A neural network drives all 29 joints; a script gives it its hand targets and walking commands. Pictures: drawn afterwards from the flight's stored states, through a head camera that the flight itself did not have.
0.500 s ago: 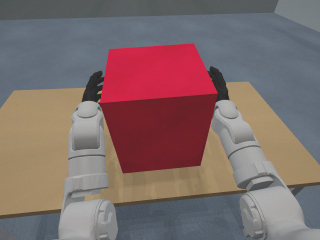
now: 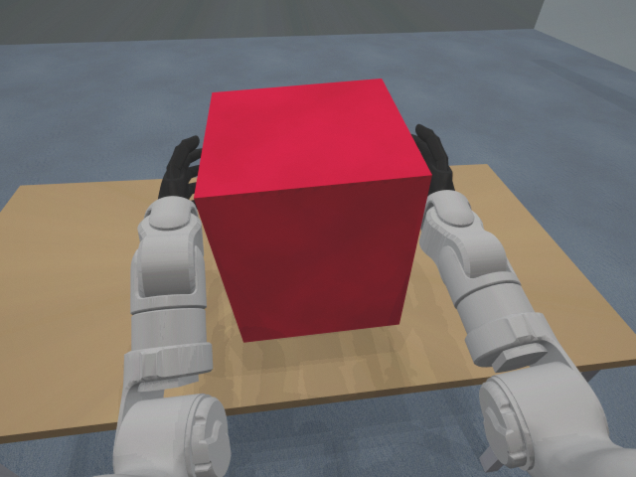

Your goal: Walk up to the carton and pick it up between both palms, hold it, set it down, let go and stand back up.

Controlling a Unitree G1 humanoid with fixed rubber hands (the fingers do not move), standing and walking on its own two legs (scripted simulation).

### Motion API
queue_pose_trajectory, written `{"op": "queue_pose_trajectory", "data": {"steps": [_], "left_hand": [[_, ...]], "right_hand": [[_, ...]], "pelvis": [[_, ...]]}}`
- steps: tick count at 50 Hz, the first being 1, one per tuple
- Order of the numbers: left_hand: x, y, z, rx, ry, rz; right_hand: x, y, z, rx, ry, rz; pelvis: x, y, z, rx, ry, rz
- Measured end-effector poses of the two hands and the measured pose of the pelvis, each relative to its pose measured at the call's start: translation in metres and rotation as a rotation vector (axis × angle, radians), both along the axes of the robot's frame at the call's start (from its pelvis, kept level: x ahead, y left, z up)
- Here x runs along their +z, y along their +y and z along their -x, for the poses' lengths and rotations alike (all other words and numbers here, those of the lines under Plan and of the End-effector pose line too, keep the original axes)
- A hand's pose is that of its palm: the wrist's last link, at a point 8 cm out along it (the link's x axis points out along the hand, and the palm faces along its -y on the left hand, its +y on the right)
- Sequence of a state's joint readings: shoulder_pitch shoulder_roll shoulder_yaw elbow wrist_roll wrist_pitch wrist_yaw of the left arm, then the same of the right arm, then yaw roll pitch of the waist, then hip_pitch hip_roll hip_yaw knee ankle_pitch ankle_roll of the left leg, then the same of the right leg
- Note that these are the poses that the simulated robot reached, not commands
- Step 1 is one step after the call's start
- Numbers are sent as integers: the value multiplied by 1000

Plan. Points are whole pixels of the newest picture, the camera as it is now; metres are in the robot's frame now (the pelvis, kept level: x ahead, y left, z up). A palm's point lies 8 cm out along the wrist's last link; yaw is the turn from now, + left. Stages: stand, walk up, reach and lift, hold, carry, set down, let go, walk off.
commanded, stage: hold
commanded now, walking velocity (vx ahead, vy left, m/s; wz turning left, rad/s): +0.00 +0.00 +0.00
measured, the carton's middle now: (310, 214) +0.39 +0.00 +0.16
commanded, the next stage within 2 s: none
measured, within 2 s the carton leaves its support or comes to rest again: neither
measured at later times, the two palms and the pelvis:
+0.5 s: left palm (178, 196) +0.36 +0.15 +0.21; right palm (439, 181) +0.37 -0.15 +0.22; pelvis +0.00 -0.01 +0.00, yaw +0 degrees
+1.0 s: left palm (176, 196) +0.36 +0.15 +0.21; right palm (438, 180) +0.37 -0.15 +0.22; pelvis +0.00 +0.00 +0.00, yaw +0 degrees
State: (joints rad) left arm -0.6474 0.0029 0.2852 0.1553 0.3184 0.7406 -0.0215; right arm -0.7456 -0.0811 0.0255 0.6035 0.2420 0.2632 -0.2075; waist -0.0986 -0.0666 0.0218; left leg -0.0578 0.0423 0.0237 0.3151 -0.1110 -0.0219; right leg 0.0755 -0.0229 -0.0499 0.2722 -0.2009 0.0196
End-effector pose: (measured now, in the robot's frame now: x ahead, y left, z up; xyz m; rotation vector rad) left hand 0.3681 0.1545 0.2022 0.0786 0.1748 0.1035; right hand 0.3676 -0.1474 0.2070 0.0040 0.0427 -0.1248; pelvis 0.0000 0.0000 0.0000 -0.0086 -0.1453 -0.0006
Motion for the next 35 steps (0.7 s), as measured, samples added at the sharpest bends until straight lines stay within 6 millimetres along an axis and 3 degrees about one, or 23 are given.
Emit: {"op": "queue_pose_trajectory", "data": {"steps": [5, 35], "left_hand": [[7, -1, 3, 6, -4, 16], [12, -1, 4, -1, 15, 34]], "right_hand": [[10, -1, 1, 3, -2, 0], [18, -1, 1, 3, 28, -2]], "pelvis": [[0, -1, -1, -6, -10, -2], [0, -5, -4, -3, -12, -3]]}}
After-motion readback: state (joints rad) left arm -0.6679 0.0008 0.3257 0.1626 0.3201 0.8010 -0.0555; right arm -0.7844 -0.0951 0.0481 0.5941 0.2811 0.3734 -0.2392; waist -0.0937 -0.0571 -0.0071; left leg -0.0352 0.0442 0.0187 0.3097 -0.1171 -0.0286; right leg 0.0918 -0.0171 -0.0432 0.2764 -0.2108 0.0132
